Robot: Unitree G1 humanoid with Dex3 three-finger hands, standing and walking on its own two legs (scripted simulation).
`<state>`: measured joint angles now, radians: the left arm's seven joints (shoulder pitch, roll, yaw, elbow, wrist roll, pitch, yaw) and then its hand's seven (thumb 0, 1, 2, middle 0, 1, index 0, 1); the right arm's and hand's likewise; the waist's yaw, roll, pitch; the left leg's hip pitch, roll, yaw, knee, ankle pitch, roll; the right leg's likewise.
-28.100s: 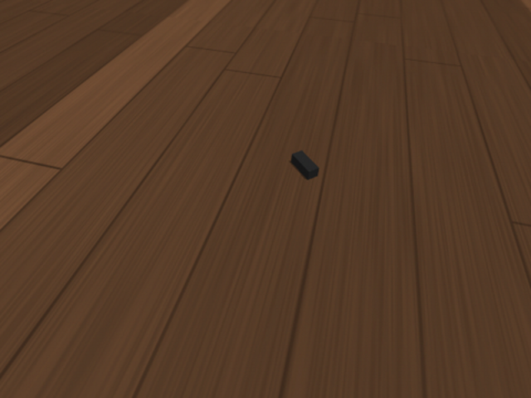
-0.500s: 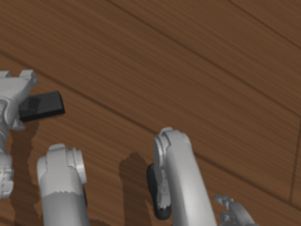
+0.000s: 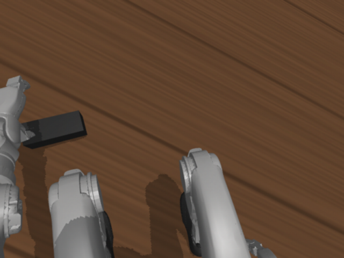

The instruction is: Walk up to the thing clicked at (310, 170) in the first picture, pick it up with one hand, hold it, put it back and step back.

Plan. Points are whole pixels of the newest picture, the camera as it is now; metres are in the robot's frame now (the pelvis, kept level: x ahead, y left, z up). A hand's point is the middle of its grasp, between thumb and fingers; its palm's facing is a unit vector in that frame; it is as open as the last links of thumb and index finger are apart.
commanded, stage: home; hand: left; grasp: from above
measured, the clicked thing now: (55, 129) +0.48 +0.27 -0.32
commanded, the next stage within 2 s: none
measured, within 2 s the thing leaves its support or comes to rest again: neither
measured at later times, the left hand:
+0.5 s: hand out of the picture +0.28 +0.24 +0.08, palm faces -0.11 -0.86 -0.51, open 7.5 cm
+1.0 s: hand out of the picture +0.22 +0.20 +0.29, palm faces +0.20 -0.96 -0.20, open 7.4 cm
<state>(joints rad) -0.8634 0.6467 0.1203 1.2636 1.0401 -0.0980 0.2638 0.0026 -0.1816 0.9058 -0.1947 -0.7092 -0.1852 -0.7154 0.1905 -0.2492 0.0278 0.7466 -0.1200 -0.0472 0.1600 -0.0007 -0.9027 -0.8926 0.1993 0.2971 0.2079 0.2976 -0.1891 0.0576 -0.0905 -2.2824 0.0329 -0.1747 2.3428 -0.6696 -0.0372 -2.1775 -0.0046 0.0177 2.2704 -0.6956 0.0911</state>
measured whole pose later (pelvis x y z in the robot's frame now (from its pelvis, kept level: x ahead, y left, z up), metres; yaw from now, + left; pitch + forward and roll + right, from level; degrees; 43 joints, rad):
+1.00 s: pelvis +0.07 -0.01 +0.34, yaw +8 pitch +14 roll -3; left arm 0.45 0.22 0.05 -0.13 -0.08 0.50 0.06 0.01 0.90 0.89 -0.20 -0.30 -0.20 -0.29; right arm 0.31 -0.21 0.03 0.53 0.03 -0.17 -0.18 0.01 -0.90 -0.90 0.20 0.30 0.21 0.30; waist -0.07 0.06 -0.19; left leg -0.87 0.08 -0.07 1.13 -0.50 -0.05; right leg -0.79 -0.05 -0.06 1.06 -0.50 0.05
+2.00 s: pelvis +0.08 +0.00 +0.36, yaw +8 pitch +10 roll -3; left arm 0.50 0.22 0.03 -0.14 -0.06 0.47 0.02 0.01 0.90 0.89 -0.20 -0.30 -0.20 -0.29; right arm 0.28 -0.21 0.02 0.56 0.00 -0.25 -0.19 0.01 -0.90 -0.90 0.20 0.30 0.21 0.30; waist -0.04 0.04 -0.15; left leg -0.72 0.07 -0.06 1.02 -0.48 -0.04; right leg -0.64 -0.05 -0.05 0.95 -0.48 0.05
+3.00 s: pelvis +0.08 +0.00 +0.36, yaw +8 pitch +10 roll -3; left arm 0.50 0.23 0.03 -0.15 -0.06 0.48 0.02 0.01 0.90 0.89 -0.20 -0.30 -0.20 -0.29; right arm 0.28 -0.21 0.02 0.55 0.00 -0.24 -0.18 0.01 -0.90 -0.90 0.20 0.30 0.21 0.30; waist -0.04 0.04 -0.15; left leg -0.72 0.07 -0.06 1.03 -0.48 -0.04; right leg -0.64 -0.05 -0.05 0.96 -0.48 0.05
